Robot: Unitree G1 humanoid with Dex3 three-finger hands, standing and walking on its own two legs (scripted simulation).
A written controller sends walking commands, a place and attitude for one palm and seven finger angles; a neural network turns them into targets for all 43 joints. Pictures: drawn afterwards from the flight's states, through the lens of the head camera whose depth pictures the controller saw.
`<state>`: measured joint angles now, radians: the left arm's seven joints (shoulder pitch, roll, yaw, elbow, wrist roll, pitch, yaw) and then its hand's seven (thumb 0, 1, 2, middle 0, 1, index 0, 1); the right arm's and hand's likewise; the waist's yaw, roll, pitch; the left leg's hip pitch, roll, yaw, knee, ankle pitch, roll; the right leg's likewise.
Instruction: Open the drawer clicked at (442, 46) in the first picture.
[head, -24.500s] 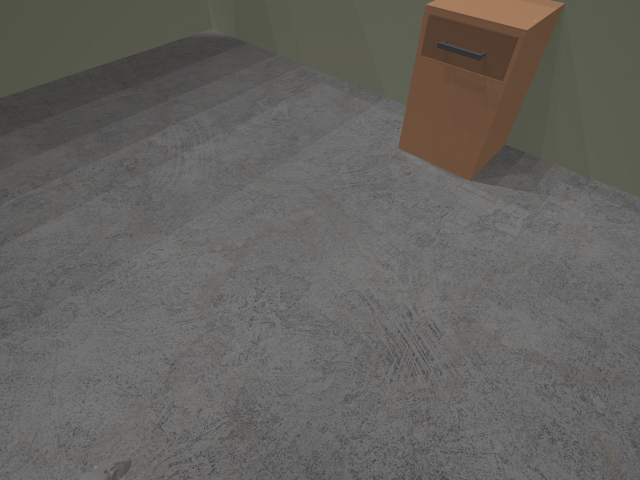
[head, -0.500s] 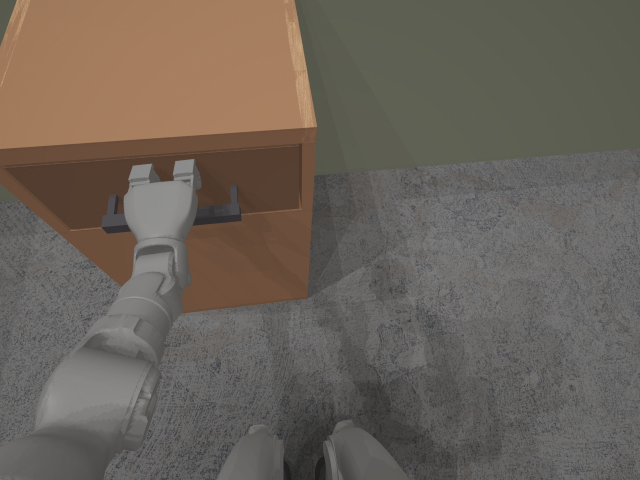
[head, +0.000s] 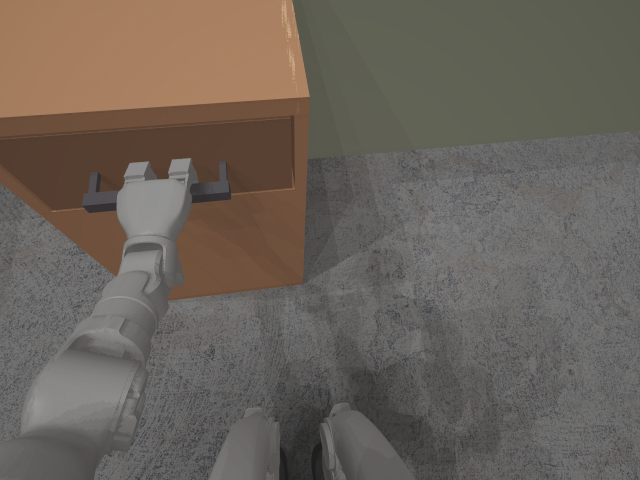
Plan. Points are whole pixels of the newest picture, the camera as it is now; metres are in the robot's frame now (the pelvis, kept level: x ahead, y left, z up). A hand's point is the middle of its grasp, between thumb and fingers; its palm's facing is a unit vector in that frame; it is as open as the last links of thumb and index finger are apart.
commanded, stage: lower the fingers behind the handle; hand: left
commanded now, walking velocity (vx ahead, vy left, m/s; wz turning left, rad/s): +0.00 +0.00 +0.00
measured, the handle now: (159, 185) +0.53 +0.19 -0.04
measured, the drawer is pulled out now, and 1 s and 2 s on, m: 0.00 0.00 0.01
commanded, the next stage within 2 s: close the thumb around the handle in 0.62 s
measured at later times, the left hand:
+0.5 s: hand (166, 221) +0.48 +0.19 -0.06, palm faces -0.04 -0.03 -1.00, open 13.8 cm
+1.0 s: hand (168, 220) +0.48 +0.19 -0.07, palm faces -0.05 -0.03 -1.00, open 11.5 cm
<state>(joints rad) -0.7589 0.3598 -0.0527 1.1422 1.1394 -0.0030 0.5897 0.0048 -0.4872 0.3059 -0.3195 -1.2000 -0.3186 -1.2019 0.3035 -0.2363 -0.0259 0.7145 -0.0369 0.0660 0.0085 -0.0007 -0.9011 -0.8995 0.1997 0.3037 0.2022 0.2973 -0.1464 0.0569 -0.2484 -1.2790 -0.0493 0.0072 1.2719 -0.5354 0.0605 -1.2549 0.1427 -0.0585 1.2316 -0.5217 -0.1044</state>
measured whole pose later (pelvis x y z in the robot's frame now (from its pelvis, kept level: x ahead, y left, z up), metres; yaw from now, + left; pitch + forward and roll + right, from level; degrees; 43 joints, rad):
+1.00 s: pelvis +0.00 +0.01 -0.01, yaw +0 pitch +32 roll -3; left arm -0.81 0.35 -0.07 1.18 1.12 0.06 0.61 0.00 -0.14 0.45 -0.34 -1.24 -0.35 -1.24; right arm 0.29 -0.23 -0.02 0.71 -0.04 0.07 0.03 0.00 -0.90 -0.90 0.20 0.30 0.20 0.30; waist -0.15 0.06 -0.25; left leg -1.32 -0.05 0.01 1.31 -0.56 0.07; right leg -1.29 0.14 -0.06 1.26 -0.54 -0.09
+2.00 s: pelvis +0.03 +0.01 +0.01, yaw -1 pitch +31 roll -1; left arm -0.61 0.31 -0.06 1.00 1.12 0.04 0.62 0.02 0.75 0.78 -0.31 -1.35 -0.37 -1.31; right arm 0.27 -0.21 -0.04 0.70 -0.04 0.11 0.05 0.00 -0.90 -0.90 0.20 0.30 0.20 0.30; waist -0.11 0.05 -0.25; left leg -1.21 -0.05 0.04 1.23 -0.57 0.08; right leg -1.19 0.15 -0.02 1.20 -0.55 -0.09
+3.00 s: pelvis +0.03 +0.02 +0.02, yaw -3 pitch +29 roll -2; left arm -0.44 0.24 -0.11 0.86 1.13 0.10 0.64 0.02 0.75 0.78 -0.29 -1.35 -0.35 -1.26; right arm 0.24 -0.21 -0.05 0.67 -0.04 0.13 0.05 0.00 -0.90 -0.90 0.20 0.30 0.20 0.30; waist -0.08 0.04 -0.26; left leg -1.14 -0.05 0.05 1.20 -0.57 0.09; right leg -1.13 0.14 -0.02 1.17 -0.55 -0.08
